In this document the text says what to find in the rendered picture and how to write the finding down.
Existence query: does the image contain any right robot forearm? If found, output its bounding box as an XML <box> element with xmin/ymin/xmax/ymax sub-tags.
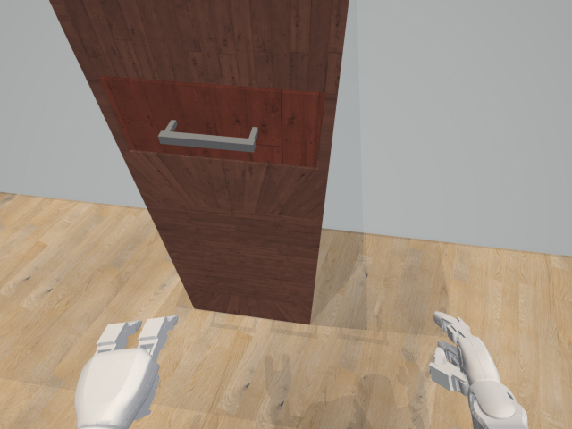
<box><xmin>467</xmin><ymin>381</ymin><xmax>529</xmax><ymax>429</ymax></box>

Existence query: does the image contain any left robot hand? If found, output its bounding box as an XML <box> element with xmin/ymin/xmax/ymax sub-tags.
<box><xmin>74</xmin><ymin>315</ymin><xmax>178</xmax><ymax>429</ymax></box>

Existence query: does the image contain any right robot hand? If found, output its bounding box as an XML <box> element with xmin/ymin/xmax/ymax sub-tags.
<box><xmin>429</xmin><ymin>311</ymin><xmax>501</xmax><ymax>397</ymax></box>

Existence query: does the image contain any drawer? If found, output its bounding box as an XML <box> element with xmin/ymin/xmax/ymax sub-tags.
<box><xmin>99</xmin><ymin>76</ymin><xmax>325</xmax><ymax>167</ymax></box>

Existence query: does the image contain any handle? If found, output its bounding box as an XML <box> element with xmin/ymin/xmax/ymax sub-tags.
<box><xmin>157</xmin><ymin>120</ymin><xmax>258</xmax><ymax>153</ymax></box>

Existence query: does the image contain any cabinet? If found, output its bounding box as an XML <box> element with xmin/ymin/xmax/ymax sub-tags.
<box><xmin>49</xmin><ymin>0</ymin><xmax>349</xmax><ymax>324</ymax></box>

